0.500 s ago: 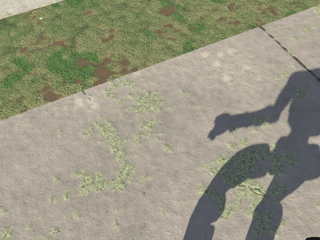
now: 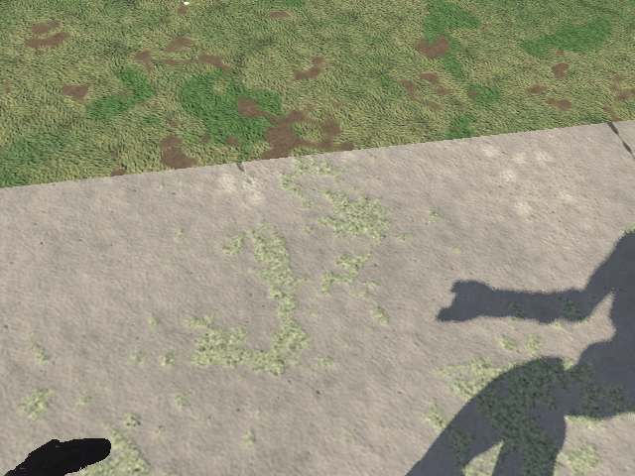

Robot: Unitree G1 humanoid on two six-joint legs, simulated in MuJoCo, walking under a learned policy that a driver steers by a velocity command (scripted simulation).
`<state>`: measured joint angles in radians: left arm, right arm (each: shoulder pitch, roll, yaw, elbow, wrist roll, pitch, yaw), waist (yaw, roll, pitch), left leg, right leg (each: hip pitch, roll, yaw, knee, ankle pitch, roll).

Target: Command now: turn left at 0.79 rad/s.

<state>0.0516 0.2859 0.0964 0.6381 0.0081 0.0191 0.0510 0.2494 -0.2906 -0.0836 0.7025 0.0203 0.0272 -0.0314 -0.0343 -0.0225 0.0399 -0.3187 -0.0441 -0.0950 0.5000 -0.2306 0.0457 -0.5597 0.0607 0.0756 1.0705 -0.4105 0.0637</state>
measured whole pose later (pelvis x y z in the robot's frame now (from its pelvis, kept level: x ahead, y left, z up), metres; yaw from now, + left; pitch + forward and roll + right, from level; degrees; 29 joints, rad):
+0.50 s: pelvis +0.01 -0.02 +0.00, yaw +7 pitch +2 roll +1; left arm 0.21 0.26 0.08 0.69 -0.03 0.03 0.02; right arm 0.08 -0.26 -0.06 0.65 0.02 0.02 -0.02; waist 0.05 0.00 0.04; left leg -0.26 -0.06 -0.13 0.57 -0.40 -0.07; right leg -0.32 0.07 0.20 0.49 -0.20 -0.01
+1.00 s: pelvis +0.02 -0.07 -0.02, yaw -15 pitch +3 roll +0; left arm 0.15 0.29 0.07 0.59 -0.03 0.02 -0.02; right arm 0.24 -0.33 -0.09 0.75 0.02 -0.03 0.01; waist -0.03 0.04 0.02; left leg -0.23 0.14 0.14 0.74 -0.48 0.00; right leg -0.33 -0.01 -0.08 0.63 -0.33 -0.04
